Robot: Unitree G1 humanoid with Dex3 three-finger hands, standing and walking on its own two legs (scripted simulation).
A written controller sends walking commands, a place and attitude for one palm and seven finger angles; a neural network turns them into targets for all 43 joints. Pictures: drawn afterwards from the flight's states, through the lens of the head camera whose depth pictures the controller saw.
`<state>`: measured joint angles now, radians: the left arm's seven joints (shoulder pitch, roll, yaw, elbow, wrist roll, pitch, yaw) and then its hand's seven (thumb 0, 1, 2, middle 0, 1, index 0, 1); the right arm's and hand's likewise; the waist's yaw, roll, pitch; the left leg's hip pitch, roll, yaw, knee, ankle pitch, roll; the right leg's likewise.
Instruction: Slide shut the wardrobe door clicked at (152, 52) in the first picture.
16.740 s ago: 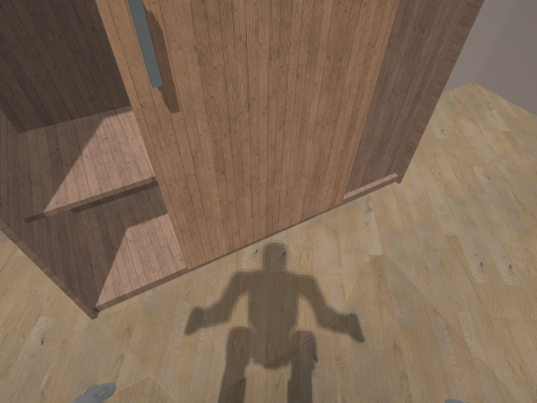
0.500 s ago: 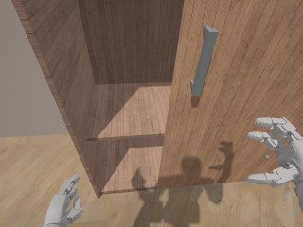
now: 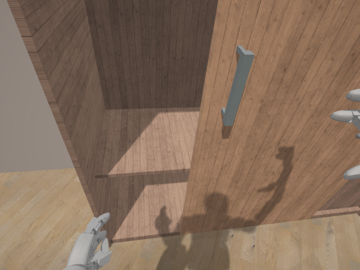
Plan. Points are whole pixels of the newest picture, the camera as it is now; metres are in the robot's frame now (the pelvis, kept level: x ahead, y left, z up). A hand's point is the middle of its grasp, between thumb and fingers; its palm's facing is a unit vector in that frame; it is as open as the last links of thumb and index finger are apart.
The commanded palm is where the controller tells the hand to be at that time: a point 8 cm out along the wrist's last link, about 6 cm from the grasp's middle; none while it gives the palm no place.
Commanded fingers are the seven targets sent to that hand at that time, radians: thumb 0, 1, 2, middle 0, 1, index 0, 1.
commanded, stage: raise the hand with hooked fingers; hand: right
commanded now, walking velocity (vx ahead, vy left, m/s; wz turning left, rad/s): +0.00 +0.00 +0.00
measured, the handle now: (233, 87) +0.48 -0.13 +0.21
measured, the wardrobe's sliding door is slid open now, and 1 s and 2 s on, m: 0.37 0.37 0.37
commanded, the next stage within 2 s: move the hooked fingers beside the handle in 0.44 s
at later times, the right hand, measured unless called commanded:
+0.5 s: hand (335, 145) +0.28 -0.28 +0.21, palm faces +0.00 +0.99 -0.15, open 14.0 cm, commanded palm +0.24 -0.32 +0.23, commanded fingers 0.00 0.50 -0.30 0.30 1.20 0.30 1.20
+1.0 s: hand (308, 122) +0.32 -0.23 +0.24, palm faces -0.08 +0.99 -0.10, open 14.0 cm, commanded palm +0.29 -0.29 +0.22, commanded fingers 0.00 0.50 -0.30 0.30 1.20 0.30 1.20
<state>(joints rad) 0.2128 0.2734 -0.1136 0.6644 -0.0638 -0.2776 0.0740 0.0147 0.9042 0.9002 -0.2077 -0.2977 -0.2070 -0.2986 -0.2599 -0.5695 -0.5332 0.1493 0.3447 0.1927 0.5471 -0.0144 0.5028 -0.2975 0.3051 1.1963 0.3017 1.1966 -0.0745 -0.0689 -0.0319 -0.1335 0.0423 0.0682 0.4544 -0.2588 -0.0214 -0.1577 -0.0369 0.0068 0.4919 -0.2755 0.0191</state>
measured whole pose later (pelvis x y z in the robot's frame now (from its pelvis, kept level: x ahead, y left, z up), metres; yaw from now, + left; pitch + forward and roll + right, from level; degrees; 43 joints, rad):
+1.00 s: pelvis +0.00 +0.00 +0.00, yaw +1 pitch -3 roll +0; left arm 0.19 0.26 -0.10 0.67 -0.06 -0.25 0.08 0.01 0.91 0.90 -0.21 -0.30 -0.21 -0.30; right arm -0.35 -0.45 -0.41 0.18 0.30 0.20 0.46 -0.02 0.50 -0.30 0.31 1.20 0.30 1.20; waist -0.04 -0.06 -0.04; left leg -0.15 0.04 0.04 0.44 -0.24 -0.02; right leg -0.15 -0.03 -0.02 0.45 -0.25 0.02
